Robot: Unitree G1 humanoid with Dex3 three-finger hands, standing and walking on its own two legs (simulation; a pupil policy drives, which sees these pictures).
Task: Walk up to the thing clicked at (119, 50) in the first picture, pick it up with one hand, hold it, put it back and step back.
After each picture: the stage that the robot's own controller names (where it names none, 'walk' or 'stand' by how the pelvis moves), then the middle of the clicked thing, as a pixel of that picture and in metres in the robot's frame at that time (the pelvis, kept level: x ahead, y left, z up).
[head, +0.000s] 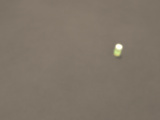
stand; (117, 50) +1.26 -0.39 -0.72
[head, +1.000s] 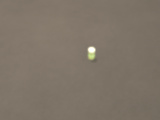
walk; (91, 53) +1.16 -0.02 -0.69
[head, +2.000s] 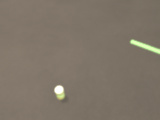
walk; (59, 92) +0.68 +0.25 -0.72
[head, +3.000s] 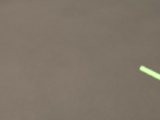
walk; out of the picture +0.42 +0.17 -0.70
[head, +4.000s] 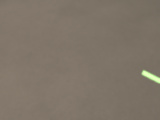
stand; out of the picture +0.31 +0.15 -0.72
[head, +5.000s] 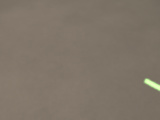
stand; out of the picture +0.32 +0.14 -0.72
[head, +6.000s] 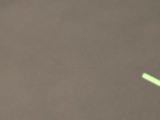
stand; out of the picture +0.34 +0.16 -0.73
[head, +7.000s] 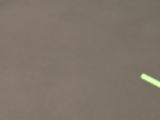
stand; out of the picture +0.32 +0.16 -0.73
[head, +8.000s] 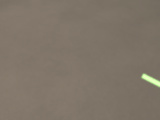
go down; out of the picture +0.31 +0.16 -0.73
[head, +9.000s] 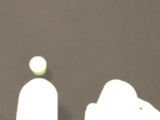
go down; (38, 66) +0.41 +0.16 -0.36
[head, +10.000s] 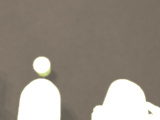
approach; (42, 67) +0.40 +0.16 -0.32
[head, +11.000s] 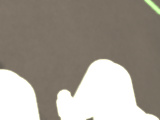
close in; out of the picture +0.41 +0.20 -0.23
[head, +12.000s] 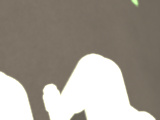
close; out of the picture +0.41 +0.22 -0.22
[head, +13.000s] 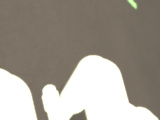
lift; out of the picture +0.39 +0.22 -0.23
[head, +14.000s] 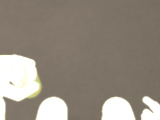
lift; (27, 81) +0.32 +0.18 -0.02
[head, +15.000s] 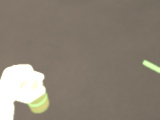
hold; (35, 95) +0.31 +0.16 -0.02
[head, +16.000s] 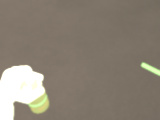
hold; (35, 95) +0.31 +0.16 -0.02
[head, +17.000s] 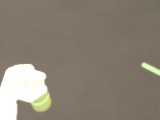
crouch; (37, 94) +0.31 +0.16 -0.02
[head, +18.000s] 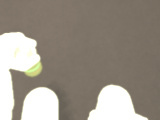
crouch; (29, 61) +0.41 +0.17 -0.11
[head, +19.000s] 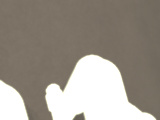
lower; out of the picture +0.52 +0.22 -0.26
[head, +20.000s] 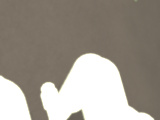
lower; out of the picture +0.52 +0.24 -0.26
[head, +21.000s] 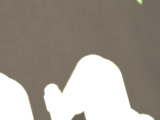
lower; out of the picture +0.52 +0.24 -0.25
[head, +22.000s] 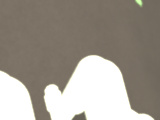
lower; out of the picture +0.52 +0.24 -0.25
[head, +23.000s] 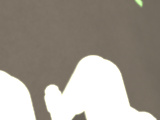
loosen; out of the picture +0.52 +0.24 -0.26
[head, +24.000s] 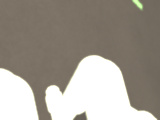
withdraw; out of the picture +0.53 +0.24 -0.25
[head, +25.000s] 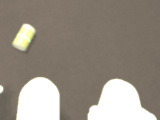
walk; (24, 37) +0.57 +0.27 -0.34
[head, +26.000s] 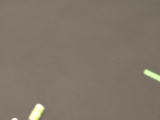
stand; (36, 113) +0.53 +0.31 -0.68
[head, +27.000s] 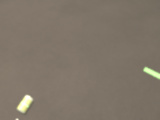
stand; (25, 104) +0.59 +0.42 -0.69
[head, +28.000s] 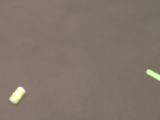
stand; (17, 95) +0.63 +0.51 -0.71
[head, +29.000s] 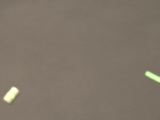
walk; (11, 95) +0.69 +0.61 -0.75
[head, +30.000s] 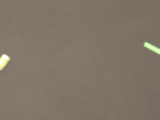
walk; (2, 62) +0.77 +0.64 -0.72
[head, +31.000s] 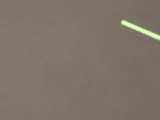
walk; out of the picture +0.94 +0.89 -0.72
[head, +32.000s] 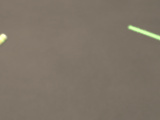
stand; (1, 39) +1.33 +0.99 -0.72
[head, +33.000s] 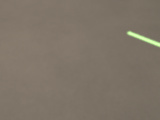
stand; out of the picture +1.37 +1.04 -0.74
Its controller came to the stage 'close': yes
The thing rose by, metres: 0.70
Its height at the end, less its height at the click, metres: -0.02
